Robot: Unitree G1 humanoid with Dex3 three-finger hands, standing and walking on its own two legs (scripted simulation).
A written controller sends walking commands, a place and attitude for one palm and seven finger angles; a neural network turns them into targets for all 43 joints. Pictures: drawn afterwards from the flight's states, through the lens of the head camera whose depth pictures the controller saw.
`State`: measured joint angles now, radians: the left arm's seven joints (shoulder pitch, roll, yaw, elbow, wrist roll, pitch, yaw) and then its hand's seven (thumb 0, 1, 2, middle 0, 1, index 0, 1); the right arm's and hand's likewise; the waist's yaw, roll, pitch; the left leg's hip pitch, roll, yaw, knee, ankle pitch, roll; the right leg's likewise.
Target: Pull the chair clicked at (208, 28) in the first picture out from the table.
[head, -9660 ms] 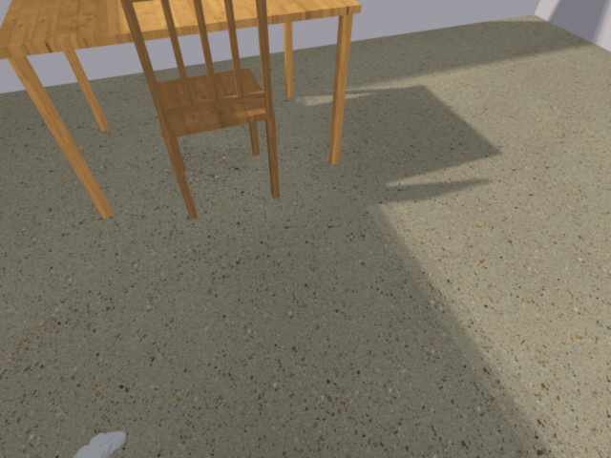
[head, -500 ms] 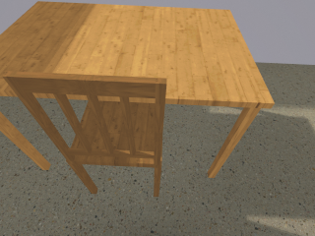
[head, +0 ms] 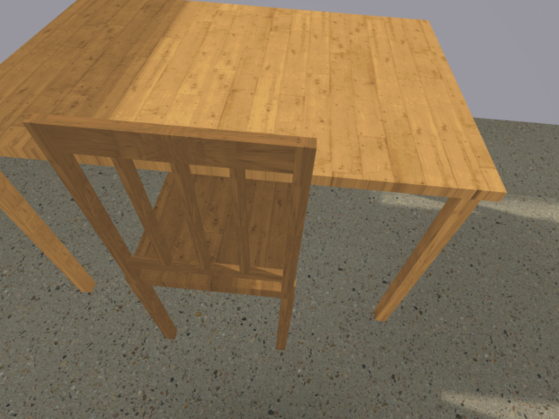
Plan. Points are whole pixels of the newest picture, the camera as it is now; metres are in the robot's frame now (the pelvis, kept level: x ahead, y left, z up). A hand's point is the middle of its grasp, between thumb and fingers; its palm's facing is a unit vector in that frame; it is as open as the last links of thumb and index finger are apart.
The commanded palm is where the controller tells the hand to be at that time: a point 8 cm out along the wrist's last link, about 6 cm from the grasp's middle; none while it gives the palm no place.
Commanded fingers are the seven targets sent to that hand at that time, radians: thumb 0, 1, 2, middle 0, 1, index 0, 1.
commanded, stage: come to a stop and stand still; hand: left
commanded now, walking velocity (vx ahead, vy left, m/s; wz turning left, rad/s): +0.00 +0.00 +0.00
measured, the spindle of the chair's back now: (194, 222) +0.45 +0.19 -0.05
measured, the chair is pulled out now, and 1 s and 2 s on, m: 0.00 0.00 0.00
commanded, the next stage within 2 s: look again from close up in 1.36 s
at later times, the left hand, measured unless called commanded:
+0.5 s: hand out of the picture +0.00 +0.23 -0.15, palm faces +0.00 -0.97 -0.26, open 7.4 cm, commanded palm none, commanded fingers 0.00 0.90 0.90 -0.20 -0.30 -0.20 -0.30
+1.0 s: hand out of the picture +0.08 +0.17 -0.16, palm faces +0.00 -0.97 -0.24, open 7.3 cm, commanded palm none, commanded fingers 0.00 0.90 0.90 -0.20 -0.30 -0.20 -0.30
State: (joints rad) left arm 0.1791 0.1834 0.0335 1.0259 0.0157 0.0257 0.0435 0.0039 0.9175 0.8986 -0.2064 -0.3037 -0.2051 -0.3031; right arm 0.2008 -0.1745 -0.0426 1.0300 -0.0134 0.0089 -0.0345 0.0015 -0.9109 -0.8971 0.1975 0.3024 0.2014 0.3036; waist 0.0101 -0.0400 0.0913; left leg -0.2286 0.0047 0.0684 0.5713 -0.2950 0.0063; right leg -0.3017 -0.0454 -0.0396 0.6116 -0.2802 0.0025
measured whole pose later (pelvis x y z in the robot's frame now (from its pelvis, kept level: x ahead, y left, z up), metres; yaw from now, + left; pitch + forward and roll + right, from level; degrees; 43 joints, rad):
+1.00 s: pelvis +0.04 -0.01 +0.01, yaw +1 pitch +0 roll +1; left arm 0.20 0.17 -0.02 1.09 0.01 -0.03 0.03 0.01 0.91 0.90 -0.20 -0.30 -0.20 -0.30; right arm 0.24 -0.17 0.01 1.10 -0.02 -0.03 -0.03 0.00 -0.91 -0.90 0.20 0.30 0.20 0.30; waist 0.00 0.02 0.05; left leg -0.12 0.01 0.06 0.40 -0.29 -0.01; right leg -0.21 0.00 0.00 0.49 -0.28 -0.02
